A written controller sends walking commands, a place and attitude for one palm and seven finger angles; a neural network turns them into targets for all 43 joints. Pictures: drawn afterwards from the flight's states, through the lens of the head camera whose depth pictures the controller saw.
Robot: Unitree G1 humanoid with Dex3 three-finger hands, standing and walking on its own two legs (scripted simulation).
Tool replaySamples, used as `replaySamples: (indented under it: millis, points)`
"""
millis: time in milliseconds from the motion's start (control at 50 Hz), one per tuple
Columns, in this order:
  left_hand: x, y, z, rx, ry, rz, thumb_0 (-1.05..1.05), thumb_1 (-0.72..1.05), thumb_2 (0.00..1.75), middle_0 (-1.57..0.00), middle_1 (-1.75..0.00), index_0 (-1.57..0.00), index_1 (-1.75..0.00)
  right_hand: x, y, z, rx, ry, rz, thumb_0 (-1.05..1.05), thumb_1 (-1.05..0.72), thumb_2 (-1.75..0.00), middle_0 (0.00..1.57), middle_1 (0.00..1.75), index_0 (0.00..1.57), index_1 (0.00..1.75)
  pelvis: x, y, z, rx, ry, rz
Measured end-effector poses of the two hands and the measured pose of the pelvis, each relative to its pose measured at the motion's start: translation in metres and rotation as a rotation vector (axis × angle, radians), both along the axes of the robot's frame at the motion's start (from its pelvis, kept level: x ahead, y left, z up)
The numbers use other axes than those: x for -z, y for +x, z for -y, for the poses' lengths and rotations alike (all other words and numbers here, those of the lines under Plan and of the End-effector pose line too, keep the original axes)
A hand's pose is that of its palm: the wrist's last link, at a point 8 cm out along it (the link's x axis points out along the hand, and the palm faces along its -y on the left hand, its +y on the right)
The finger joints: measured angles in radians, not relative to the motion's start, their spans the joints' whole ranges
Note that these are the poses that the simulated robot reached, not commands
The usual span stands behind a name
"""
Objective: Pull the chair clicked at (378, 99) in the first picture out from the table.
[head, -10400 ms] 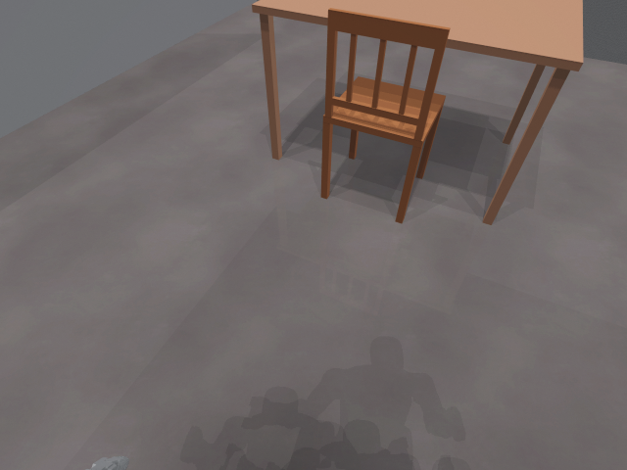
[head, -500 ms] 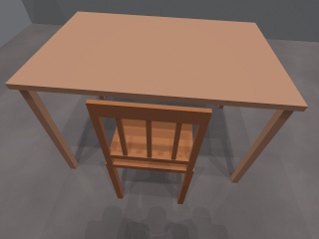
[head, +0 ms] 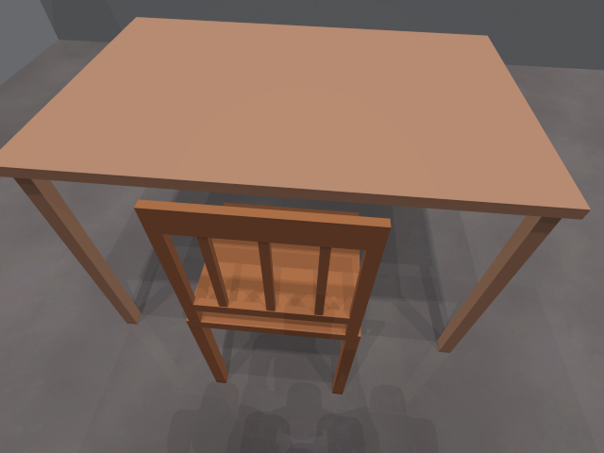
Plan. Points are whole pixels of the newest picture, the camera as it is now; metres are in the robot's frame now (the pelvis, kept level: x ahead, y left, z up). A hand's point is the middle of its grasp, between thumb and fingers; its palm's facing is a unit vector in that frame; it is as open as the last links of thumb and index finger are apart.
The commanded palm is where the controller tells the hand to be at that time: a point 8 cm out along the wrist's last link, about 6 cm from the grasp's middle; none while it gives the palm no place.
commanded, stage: come to a stop and stand still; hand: left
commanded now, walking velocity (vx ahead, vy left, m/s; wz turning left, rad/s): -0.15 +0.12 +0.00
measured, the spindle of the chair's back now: (268, 277) +0.44 +0.10 -0.12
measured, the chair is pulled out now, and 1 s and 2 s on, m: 0.00 0.00 0.00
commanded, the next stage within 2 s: look again from close up in 0.74 s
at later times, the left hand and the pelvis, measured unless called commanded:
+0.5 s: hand out of the picture +0.00 +0.23 -0.17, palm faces +0.01 -0.97 -0.25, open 7.4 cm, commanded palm none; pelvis -0.05 +0.04 -0.01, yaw -1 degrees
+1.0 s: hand out of the picture -0.04 +0.22 -0.17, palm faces -0.04 -0.98 -0.19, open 7.4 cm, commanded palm none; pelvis -0.04 +0.04 +0.00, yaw -2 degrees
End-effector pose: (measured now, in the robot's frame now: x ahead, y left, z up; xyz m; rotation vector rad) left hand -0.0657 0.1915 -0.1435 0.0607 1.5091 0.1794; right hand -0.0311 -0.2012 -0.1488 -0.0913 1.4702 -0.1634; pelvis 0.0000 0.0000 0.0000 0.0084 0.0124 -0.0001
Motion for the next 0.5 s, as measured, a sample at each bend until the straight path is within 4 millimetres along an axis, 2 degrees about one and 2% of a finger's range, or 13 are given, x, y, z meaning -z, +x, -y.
replaySamples:
  millis: [60,140,220,320,400,500]
  points:
    - [0.000,0.007,0.003,-0.007,-0.004,0.013,0.00,0.91,0.90,-0.20,-0.29,-0.20,-0.30,-0.003,0.015,0.009,-0.017,-0.029,0.016,0.02,-0.92,-0.90,0.20,0.30,0.20,0.30,-0.002,0.000,0.000,-0.005,-0.002,-0.001]
    - [0.001,0.017,-0.003,-0.003,0.007,0.048,0.00,0.91,0.90,-0.20,-0.30,-0.20,-0.30,-0.005,0.033,0.020,-0.030,-0.058,0.065,0.02,-0.92,-0.90,0.20,0.30,0.20,0.30,-0.001,-0.005,-0.002,-0.001,0.004,-0.003]
    - [0.006,0.026,-0.017,0.023,0.030,0.078,0.00,0.91,0.90,-0.20,-0.30,-0.20,-0.30,-0.004,0.047,0.024,-0.036,-0.072,0.132,0.02,-0.92,-0.90,0.20,0.30,0.20,0.30,0.003,-0.015,-0.005,0.008,0.011,-0.002]
    - [0.006,0.036,-0.042,0.089,0.062,0.146,0.01,0.91,0.90,-0.20,-0.30,-0.20,-0.30,-0.008,0.064,0.016,-0.037,-0.063,0.249,0.01,-0.91,-0.90,0.20,0.30,0.20,0.30,0.007,-0.030,-0.016,0.021,-0.029,0.004]
    - [0.003,0.049,-0.066,0.114,0.085,0.203,0.01,0.91,0.90,-0.20,-0.30,-0.20,-0.30,-0.012,0.064,0.001,-0.051,-0.055,0.317,0.01,-0.91,-0.90,0.20,0.30,0.20,0.30,0.008,-0.038,-0.028,0.023,-0.021,0.027]
    - [-0.007,0.063,-0.089,0.131,0.116,0.272,0.01,0.91,0.90,-0.20,-0.29,-0.20,-0.30,-0.009,0.050,-0.017,-0.066,-0.029,0.310,0.01,-0.91,-0.90,0.20,0.30,0.20,0.30,0.006,-0.047,-0.040,0.024,-0.020,0.036]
